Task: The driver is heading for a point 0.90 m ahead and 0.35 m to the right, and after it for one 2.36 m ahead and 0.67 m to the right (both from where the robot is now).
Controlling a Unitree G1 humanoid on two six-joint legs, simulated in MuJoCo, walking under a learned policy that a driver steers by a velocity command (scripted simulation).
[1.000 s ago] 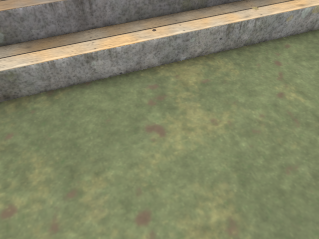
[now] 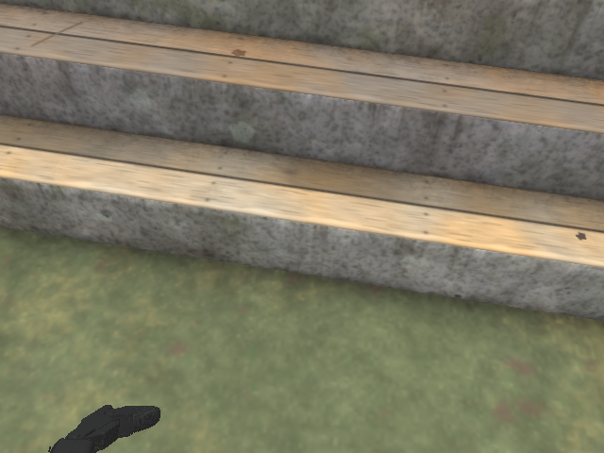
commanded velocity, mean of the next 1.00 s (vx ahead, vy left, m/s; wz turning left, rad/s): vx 1.00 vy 0.00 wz -0.72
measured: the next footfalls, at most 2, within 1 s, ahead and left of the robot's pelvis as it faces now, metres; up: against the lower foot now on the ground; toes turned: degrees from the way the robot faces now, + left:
right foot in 0.16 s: +0.36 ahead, -0.09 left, +0.00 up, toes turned -5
left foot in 0.56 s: +0.78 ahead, -0.02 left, +0.00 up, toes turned -34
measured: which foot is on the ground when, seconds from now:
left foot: down 0.00-0.14, up 0.16-0.54, down 0.56-0.96, up 0.98-1.00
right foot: up 0.00-0.14, down 0.16-0.56, up 0.58-0.94, down 0.96-1.00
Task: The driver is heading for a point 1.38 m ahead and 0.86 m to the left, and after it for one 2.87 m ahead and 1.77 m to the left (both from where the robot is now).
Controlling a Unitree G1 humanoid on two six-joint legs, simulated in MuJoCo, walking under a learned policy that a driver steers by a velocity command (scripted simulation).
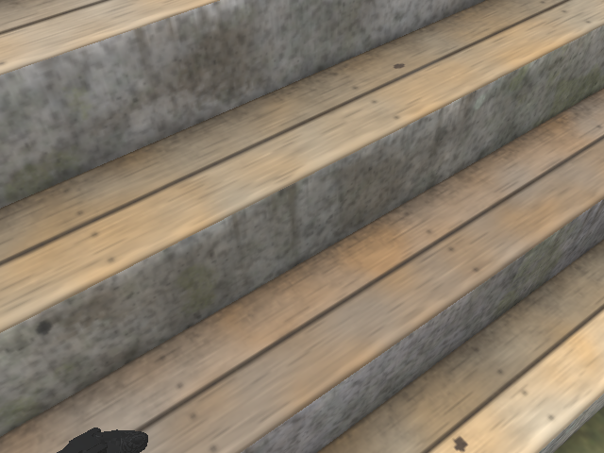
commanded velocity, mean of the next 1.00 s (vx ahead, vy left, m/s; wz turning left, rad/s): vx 1.00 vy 0.00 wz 0.71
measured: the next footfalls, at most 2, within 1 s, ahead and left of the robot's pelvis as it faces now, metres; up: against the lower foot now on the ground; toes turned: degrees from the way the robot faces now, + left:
left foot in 0.38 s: +0.25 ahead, +0.13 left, +0.21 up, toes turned +3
right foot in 0.68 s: +0.40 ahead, -0.10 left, +0.21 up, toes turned +31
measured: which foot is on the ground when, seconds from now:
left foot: up 0.00-0.36, down 0.38-0.66, up 0.68-1.00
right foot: down 0.00-0.32, up 0.34-0.66, down 0.68-1.00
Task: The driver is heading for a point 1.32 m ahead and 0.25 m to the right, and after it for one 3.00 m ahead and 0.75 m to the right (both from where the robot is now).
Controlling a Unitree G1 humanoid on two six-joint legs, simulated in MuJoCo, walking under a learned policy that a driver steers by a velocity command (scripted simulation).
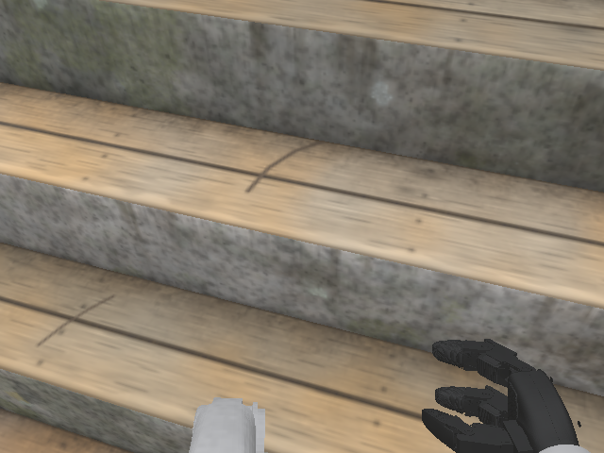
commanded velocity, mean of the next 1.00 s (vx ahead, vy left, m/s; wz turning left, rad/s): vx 1.00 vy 0.00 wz -0.38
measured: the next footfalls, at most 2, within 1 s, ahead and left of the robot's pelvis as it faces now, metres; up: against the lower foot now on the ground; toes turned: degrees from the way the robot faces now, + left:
left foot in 0.14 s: +0.23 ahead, +0.20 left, +0.20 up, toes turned +17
right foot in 0.66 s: +0.38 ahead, +0.13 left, +0.41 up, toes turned -7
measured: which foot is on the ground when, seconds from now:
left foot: up 0.00-0.12, down 0.14-0.68, up 0.70-1.00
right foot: down 0.00-0.18, up 0.20-0.64, down 0.66-0.98, up 1.00-1.00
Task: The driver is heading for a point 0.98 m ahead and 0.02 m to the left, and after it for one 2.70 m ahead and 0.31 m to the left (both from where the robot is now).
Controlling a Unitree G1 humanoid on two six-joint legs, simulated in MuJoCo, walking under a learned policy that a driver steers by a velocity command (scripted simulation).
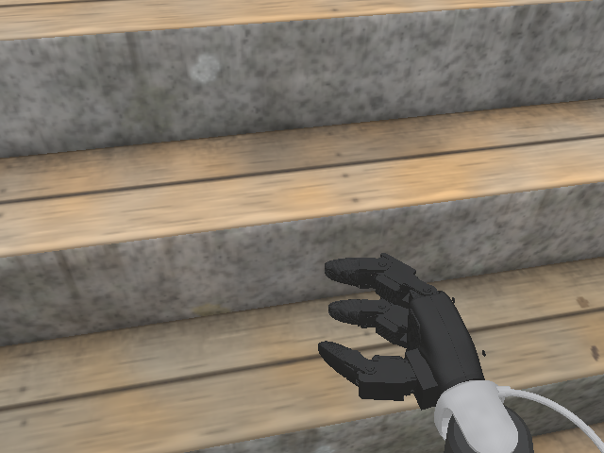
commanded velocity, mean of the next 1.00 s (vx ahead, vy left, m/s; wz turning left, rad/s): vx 1.00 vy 0.00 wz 0.06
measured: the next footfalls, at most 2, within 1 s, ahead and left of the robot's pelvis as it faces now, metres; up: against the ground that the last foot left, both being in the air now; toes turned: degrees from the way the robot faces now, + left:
left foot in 0.02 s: +0.04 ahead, +0.15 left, +0.00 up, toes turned -5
right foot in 0.34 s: +0.27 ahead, -0.18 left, +0.20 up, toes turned -25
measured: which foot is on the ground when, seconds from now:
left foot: up 0.00-0.00, down 0.02-0.38, up 0.40-0.74, down 0.76-1.00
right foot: up 0.00-0.32, down 0.34-0.78, up 0.80-1.00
